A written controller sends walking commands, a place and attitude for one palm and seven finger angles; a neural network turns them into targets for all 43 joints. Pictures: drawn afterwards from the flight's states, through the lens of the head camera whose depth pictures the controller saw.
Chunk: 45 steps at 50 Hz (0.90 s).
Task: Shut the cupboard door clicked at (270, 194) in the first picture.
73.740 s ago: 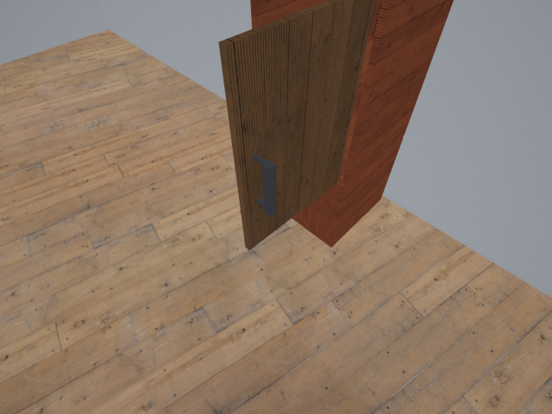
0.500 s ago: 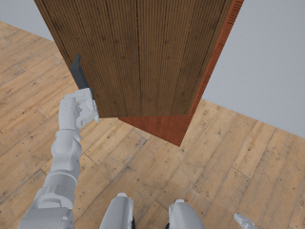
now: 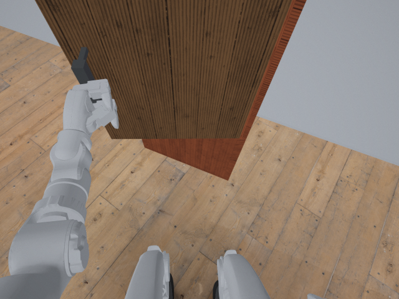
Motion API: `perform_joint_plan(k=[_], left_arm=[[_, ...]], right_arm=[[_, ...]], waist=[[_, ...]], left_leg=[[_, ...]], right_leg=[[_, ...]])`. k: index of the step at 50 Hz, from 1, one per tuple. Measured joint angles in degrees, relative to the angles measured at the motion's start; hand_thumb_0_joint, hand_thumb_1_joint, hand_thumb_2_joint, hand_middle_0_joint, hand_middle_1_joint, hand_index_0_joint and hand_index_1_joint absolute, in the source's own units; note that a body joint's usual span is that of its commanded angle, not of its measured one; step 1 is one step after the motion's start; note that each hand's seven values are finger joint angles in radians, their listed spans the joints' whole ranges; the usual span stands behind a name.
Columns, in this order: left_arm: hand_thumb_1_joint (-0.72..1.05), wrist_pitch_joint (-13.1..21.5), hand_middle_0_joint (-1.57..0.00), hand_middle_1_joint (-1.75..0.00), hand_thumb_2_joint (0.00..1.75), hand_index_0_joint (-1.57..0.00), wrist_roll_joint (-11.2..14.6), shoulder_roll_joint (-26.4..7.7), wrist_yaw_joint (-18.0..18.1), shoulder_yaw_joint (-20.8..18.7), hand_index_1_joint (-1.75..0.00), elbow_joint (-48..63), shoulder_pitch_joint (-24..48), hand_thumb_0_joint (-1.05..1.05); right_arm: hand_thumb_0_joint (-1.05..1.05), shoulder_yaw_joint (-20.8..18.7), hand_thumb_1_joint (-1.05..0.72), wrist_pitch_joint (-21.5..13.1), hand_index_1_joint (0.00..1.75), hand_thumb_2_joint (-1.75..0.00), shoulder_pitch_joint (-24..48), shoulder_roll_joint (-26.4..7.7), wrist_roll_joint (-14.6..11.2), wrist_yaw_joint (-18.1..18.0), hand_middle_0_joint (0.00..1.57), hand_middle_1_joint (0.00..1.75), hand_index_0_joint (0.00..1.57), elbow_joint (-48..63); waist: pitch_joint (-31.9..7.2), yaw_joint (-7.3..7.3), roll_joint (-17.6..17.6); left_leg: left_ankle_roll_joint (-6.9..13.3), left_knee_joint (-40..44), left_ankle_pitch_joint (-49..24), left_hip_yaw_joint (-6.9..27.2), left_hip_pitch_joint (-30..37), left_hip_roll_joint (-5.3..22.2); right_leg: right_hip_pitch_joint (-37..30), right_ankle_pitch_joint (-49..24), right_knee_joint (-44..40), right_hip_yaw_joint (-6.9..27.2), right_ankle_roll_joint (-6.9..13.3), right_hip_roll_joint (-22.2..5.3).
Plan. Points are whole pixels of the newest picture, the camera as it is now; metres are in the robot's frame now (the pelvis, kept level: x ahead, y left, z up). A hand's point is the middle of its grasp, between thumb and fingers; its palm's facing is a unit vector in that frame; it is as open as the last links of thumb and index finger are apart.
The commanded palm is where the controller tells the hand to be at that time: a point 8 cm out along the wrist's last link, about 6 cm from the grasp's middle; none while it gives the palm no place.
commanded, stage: push the door shut along its arc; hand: left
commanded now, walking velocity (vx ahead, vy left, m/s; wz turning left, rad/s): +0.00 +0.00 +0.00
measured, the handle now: (95, 87) +0.54 +0.21 +0.05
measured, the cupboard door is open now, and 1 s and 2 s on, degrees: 24 12 5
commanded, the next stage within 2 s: pull the fist back off the door in 1.20 s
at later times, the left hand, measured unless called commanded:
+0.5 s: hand (129, 90) +0.53 +0.13 +0.05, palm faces -0.18 -0.98 -0.03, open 3.1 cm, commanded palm +0.53 +0.17 +0.05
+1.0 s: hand (143, 71) +0.58 +0.11 +0.05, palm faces -0.28 -0.96 -0.04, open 3.0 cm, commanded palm +0.59 +0.12 +0.05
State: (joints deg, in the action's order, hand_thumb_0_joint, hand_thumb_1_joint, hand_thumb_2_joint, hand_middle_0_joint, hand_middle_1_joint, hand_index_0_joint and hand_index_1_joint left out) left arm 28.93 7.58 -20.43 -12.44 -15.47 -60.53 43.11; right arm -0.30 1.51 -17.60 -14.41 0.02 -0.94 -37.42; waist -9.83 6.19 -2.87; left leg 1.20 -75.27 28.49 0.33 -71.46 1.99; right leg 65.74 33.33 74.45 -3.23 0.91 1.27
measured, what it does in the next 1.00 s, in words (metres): stands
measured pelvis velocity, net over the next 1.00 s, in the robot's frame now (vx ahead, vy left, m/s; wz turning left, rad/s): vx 0.00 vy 0.00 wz -0.05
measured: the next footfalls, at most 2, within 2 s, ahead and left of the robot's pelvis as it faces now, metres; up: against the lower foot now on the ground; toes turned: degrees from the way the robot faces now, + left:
none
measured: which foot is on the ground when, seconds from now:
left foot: down 0.00-1.00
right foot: down 0.00-1.00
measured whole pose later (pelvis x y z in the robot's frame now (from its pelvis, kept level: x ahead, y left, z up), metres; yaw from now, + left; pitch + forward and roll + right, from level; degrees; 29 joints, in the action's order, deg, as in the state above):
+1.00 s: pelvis +0.00 +0.00 -0.03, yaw -3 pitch +32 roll -6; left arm 17.3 0.8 -34.2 -20.5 -16.3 -74.5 71.2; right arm 2.7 -0.5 -22.2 -14.1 1.2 0.5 -38.0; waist -8.1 14.8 -4.2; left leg 1.6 -82.1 29.8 2.0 -84.8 3.6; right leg 78.0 33.5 79.1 -4.6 0.9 3.0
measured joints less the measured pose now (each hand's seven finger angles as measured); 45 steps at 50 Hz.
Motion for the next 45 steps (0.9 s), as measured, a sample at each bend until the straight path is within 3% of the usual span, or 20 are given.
perform_joint_plan(k=[5,21,35,45], left_arm=[[0.9,-0.4,-1.33,-1.5,0.9,-1.31,0.3,-0.7,-0.9,0.4,-1.5,-2.2,2.6,0.01],[0.9,-3.7,-1.3,-1.5,0.9,-1.3,-2.9,-6.0,-2.9,1.3,-1.5,-9.2,14.1,0.01],[0.9,-7.2,-1.3,-1.5,0.9,-1.3,-5.9,-10.7,-5.4,-2.7,-1.5,-11.8,22.6,0.01],[0.89,-10.3,-1.3,-1.5,0.93,-1.3,-6.3,-12.2,-7.2,-2.2,-1.5,-12.3,24.8,-0.03]], right_arm=[[0.01,-0.2,-0.91,0.1,0.3,-0.9,-1.1,-0.4,0.0,0.3,0.2,0.3,0.21,-0.6],[0.0,1.0,-0.91,-1.0,0.3,-0.9,-1.4,-0.8,0.6,0.8,0.2,0.3,0.21,-0.9],[0.0,2.4,-0.91,-1.5,0.3,-0.9,-3.1,-0.5,1.1,1.4,0.2,0.3,0.21,0.3],[0.0,2.9,-0.91,-0.9,0.3,-0.9,-5.1,0.3,1.1,1.8,0.2,0.3,0.21,-0.3]], waist=[[0.2,0.53,-0.2],[0.8,4.3,-0.4],[1.2,8.21,-1.5],[1.6,7.75,-1.8]], left_leg=[[0.2,-0.4,-0.1,0.1,-1.0,-0.1],[0.6,-3.3,-0.2,1.2,-6.8,0.1],[0.9,-6.3,1.1,1.0,-11.7,1.4],[0.7,-6.2,1.5,0.8,-12.0,1.6]], right_leg=[[0.8,-0.1,0.1,-0.1,-0.2,-0.1],[5.8,-0.6,1.9,-1.1,-0.5,0.2],[10.8,-0.1,4.2,-0.7,-0.6,1.4],[11.3,0.2,4.3,-0.6,-0.4,1.6]])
